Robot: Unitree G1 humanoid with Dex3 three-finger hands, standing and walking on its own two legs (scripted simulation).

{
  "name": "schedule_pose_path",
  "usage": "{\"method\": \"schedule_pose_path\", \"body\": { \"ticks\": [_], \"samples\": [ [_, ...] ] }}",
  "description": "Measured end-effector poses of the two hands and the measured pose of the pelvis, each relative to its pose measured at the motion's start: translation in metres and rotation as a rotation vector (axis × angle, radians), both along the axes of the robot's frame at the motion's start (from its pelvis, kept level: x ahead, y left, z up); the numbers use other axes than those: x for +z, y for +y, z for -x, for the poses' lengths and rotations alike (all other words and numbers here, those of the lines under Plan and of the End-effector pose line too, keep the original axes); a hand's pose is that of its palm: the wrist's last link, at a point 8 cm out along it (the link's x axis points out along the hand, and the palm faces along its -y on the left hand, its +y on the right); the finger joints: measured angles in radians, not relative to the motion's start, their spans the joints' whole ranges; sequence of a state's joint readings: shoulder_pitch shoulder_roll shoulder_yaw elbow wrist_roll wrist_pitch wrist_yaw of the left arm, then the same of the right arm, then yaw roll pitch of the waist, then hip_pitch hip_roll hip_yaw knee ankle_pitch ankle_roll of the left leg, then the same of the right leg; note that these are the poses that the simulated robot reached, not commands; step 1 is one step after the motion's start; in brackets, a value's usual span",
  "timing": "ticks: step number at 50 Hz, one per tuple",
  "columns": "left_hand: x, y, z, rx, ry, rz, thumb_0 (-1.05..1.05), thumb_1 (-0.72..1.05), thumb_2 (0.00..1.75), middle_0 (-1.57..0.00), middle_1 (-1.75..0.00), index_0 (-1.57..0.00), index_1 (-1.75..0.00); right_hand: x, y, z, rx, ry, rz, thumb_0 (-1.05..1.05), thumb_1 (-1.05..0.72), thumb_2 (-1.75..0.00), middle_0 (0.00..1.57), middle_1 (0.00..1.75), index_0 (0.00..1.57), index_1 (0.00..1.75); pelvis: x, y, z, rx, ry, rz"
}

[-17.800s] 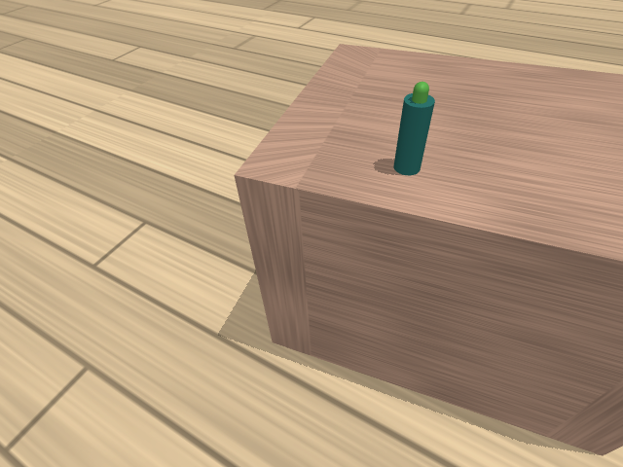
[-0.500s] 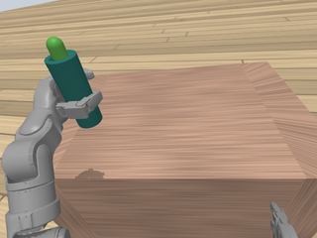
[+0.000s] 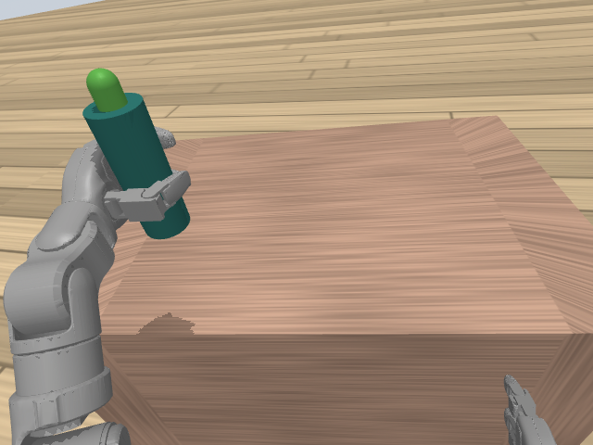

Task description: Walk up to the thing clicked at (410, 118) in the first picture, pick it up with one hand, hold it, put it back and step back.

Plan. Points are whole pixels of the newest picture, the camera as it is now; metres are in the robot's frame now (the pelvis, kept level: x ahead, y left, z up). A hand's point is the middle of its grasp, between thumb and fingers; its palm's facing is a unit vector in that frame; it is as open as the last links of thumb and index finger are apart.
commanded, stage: hold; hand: left
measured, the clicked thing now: (138, 159) +0.34 +0.17 +0.31
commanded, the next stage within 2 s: crouch in 0.62 s
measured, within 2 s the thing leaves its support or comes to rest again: neither
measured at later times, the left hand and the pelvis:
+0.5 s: hand (158, 182) +0.33 +0.16 +0.28, palm faces +0.08 -1.00 -0.01, open 7.7 cm; pelvis +0.00 +0.00 +0.00, yaw +0 degrees
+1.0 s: hand (167, 187) +0.35 +0.16 +0.26, palm faces +0.09 -1.00 +0.01, open 7.7 cm; pelvis +0.00 +0.00 +0.00, yaw +0 degrees
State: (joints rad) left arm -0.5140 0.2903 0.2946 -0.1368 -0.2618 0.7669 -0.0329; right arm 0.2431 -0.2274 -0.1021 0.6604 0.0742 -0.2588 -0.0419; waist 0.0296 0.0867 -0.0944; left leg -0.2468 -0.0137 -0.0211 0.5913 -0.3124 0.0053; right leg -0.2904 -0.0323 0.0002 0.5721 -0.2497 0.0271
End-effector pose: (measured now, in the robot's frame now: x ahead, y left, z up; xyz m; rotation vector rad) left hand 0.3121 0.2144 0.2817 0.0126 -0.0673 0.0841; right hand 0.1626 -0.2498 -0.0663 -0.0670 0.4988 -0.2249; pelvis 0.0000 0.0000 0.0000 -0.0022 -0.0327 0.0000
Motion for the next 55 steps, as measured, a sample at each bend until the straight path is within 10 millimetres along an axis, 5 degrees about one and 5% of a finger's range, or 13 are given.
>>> {"method": "schedule_pose_path", "body": {
  "ticks": [42,55],
  "samples": [
    [0.001,-0.002,0.004,-0.008,-0.003,-0.003,0.01,-0.15,1.19,-0.86,-1.11,-0.87,-1.11,-0.004,-0.001,0.001,-0.002,0.017,0.007,-0.02,0.55,-0.05,0.05,0.05,0.05,0.05,0.000,-0.001,0.002,0.003,-0.004,-0.001],
    [-0.045,0.000,-0.029,0.026,0.115,0.040,0.01,-0.15,1.19,-0.86,-1.11,-0.87,-1.11,-0.006,-0.001,0.014,-0.001,0.041,0.026,-0.01,0.57,-0.04,0.05,0.05,0.05,0.05,0.000,-0.003,0.006,-0.001,0.017,-0.005]
  ]
}}
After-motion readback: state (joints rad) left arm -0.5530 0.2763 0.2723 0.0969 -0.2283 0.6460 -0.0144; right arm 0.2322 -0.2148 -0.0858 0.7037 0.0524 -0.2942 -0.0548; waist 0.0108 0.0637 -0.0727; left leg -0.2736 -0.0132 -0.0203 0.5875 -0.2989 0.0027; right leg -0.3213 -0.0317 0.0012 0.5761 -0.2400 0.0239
